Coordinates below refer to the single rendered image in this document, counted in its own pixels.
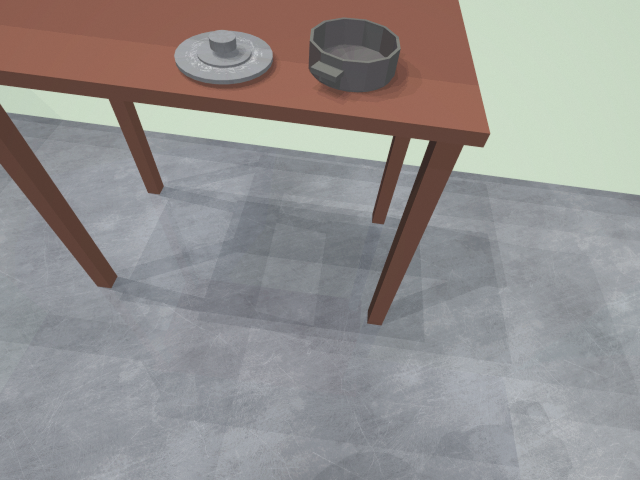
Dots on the lid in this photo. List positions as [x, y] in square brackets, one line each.
[251, 58]

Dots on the knob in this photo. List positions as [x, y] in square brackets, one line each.
[222, 41]

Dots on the pot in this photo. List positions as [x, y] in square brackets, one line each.
[353, 55]

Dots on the table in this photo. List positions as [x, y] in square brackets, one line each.
[123, 50]

